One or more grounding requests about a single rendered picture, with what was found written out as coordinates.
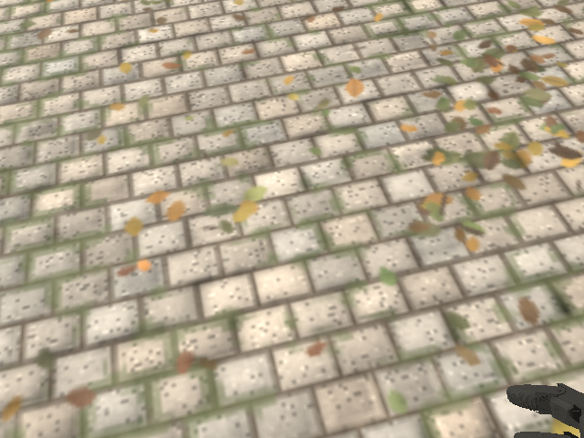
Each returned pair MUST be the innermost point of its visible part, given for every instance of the right robot hand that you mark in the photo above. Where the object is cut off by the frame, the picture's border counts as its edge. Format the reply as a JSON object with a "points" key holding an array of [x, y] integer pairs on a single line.
{"points": [[562, 402]]}

